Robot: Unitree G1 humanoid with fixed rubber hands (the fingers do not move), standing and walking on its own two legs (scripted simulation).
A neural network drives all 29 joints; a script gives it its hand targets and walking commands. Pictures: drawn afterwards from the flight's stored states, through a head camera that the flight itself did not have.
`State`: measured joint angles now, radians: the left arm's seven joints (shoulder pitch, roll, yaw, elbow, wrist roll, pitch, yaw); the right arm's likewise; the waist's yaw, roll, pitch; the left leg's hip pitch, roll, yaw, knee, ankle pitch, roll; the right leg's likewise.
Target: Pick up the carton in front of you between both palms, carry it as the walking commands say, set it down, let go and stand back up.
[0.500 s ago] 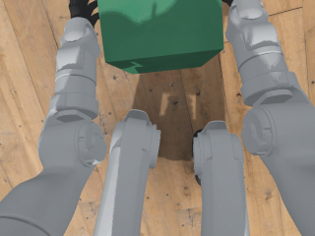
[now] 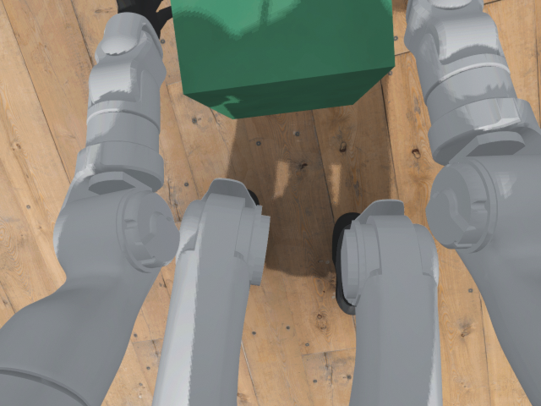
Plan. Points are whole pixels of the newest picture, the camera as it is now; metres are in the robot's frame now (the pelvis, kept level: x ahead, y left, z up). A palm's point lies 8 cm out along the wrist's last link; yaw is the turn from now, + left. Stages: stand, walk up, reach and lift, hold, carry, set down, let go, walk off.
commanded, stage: set down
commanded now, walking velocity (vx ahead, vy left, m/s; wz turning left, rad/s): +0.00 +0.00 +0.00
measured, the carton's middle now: (282, 23) +0.52 +0.07 -0.24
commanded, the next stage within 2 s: let go in 1.62 s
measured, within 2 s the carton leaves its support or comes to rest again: rests again in 0.38 s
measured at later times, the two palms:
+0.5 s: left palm (130, 32) +0.49 +0.25 -0.20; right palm out of the picture +0.56 -0.12 -0.20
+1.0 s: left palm out of the picture +0.50 +0.26 -0.05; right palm out of the picture +0.58 -0.11 -0.04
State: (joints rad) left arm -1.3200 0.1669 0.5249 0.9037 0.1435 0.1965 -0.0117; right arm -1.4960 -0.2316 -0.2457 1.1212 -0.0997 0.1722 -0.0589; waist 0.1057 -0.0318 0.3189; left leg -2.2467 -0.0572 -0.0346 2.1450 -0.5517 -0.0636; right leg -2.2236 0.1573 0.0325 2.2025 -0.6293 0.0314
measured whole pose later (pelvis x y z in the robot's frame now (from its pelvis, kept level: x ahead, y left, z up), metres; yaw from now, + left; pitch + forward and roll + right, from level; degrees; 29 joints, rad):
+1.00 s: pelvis +0.00 +0.01 +0.06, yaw +1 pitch +43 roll +0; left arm -1.25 0.26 0.30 0.93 -0.12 0.13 0.11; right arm -1.39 -0.36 -0.14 1.07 0.07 0.16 -0.08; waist 0.11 -0.03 0.09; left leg -2.17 -0.03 -0.01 1.91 -0.49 -0.01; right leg -2.12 0.06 0.01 1.96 -0.59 0.01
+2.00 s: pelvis +0.07 +0.02 +0.33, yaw +0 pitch +36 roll -1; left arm -0.52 0.21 0.24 0.61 0.07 0.10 -0.10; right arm -0.59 -0.14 -0.22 0.62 -0.10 0.13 -0.07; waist 0.07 -0.01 -0.05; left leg -1.23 -0.03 -0.03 0.87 -0.27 0.02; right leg -1.18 0.05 0.06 0.88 -0.33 0.02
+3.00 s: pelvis +0.13 +0.00 +0.39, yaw +3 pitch -5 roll +0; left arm 0.22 0.23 0.03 0.38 0.02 0.21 -0.03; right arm 0.23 -0.21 -0.03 0.46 0.00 0.10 0.03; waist 0.00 -0.01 0.09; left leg -0.12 -0.03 -0.06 0.48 -0.27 0.00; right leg -0.07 0.03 0.04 0.48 -0.32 -0.02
